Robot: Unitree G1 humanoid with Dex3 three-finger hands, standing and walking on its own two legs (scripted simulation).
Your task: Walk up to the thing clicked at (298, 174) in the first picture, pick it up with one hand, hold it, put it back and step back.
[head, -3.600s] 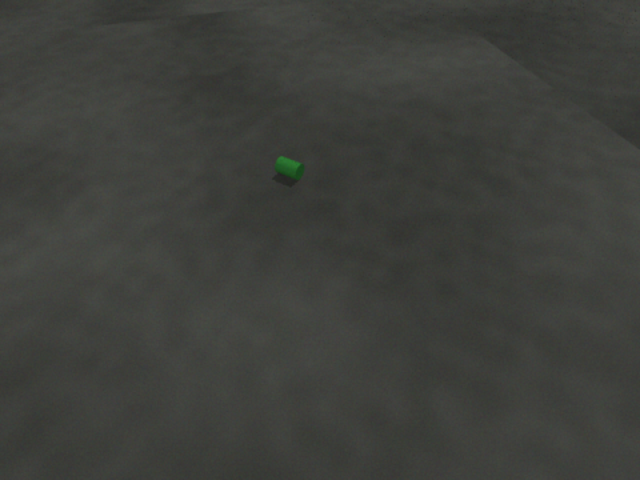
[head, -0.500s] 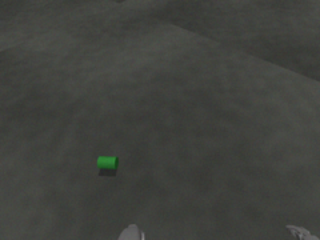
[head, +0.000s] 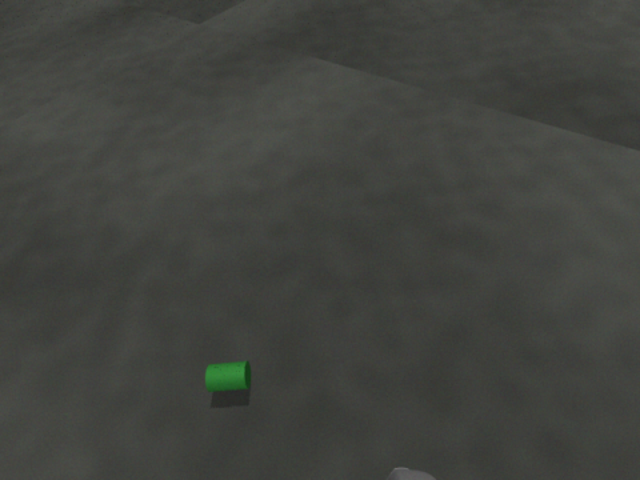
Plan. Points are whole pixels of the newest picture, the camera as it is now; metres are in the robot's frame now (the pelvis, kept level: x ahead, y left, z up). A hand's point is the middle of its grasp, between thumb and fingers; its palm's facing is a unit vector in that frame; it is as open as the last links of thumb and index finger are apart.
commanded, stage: walk up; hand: left
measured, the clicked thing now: (228, 376) +0.55 +0.34 -0.71
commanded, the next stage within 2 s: none
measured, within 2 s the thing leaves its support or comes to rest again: neither
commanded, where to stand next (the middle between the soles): +0.16 +0.07 m, yaw +0 degrees
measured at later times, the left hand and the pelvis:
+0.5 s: hand out of the picture +0.13 +0.37 -0.16, palm faces +0.02 -0.93 -0.37, open 7.4 cm; pelvis +0.06 +0.10 +0.00, yaw +1 degrees
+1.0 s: hand out of the picture +0.13 +0.35 -0.13, palm faces +0.00 -0.93 -0.36, open 7.4 cm; pelvis +0.05 +0.09 +0.02, yaw +0 degrees
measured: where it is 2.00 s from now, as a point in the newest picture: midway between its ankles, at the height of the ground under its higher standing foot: outside the picture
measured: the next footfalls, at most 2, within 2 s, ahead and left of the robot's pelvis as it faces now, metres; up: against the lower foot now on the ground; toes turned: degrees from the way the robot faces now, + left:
left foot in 0.34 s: +0.12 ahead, +0.24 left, +0.00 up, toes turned +0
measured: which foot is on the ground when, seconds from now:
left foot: down 0.00-0.00, up 0.02-0.32, down 0.34-1.00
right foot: down 0.00-1.00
